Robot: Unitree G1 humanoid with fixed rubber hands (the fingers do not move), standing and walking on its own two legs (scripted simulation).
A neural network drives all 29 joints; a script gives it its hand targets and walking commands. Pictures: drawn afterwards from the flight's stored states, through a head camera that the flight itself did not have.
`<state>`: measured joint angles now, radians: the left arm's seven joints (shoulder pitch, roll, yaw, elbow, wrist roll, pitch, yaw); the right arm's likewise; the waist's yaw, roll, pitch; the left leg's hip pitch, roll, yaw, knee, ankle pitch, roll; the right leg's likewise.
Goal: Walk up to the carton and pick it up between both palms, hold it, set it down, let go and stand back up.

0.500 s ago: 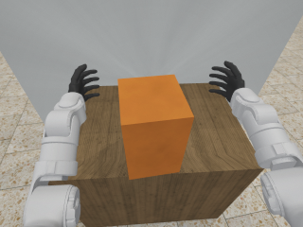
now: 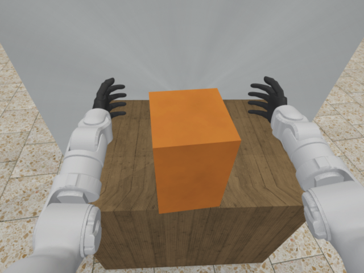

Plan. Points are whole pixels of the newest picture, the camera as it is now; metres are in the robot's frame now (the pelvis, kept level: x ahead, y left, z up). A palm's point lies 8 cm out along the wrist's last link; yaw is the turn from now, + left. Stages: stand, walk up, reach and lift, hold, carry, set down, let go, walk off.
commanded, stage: reach and lift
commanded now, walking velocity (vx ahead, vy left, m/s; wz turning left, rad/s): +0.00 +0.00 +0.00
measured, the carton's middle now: (186, 153) +0.43 -0.01 +0.00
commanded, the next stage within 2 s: none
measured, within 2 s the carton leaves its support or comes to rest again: neither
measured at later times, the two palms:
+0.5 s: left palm (123, 141) +0.41 +0.16 +0.08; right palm (262, 138) +0.41 -0.19 +0.08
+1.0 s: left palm (130, 142) +0.41 +0.14 +0.07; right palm (248, 142) +0.41 -0.16 +0.07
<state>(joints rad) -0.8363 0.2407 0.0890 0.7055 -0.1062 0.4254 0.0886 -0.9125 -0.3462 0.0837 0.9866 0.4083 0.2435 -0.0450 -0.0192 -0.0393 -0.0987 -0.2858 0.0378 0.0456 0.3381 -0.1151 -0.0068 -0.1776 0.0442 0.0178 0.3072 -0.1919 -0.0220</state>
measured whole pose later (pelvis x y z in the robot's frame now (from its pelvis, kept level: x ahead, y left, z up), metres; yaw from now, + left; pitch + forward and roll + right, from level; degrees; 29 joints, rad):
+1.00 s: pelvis -0.01 +0.00 -0.01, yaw -1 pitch +12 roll -1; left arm -0.85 0.05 0.18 1.16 0.04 -0.17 0.17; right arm -0.86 -0.13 -0.05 1.23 0.20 -0.15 -0.11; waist 0.00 -0.03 -0.18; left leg -0.53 0.05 0.03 0.46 -0.15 -0.01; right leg -0.43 0.06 0.01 0.44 -0.22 -0.03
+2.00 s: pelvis +0.01 +0.00 +0.00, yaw -2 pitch -1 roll +0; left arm -0.65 -0.18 0.52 0.67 0.48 0.05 0.05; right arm -0.63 0.18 -0.56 0.84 -0.39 -0.18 -0.02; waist -0.02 -0.06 0.03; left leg -0.16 0.03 0.06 0.29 -0.12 -0.01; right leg -0.08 0.02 0.00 0.30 -0.20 -0.02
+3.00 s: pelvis +0.00 +0.00 +0.00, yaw -2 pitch -1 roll +0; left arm -0.63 -0.14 0.44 0.66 0.42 0.12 0.07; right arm -0.61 0.12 -0.40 0.91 -0.26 -0.21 -0.07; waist -0.02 -0.06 0.02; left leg -0.16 0.04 0.08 0.28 -0.11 -0.01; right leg -0.08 0.02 -0.05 0.26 -0.17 -0.03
